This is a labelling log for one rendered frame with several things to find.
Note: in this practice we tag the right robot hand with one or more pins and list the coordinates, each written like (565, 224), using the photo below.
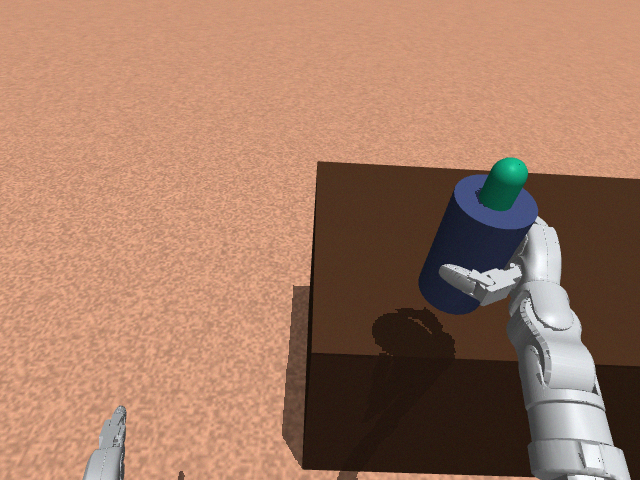
(537, 258)

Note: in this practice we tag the bottle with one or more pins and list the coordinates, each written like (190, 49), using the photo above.
(485, 221)

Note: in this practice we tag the right robot arm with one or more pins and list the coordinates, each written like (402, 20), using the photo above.
(571, 439)

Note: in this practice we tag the left robot hand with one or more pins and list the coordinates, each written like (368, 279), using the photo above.
(106, 463)

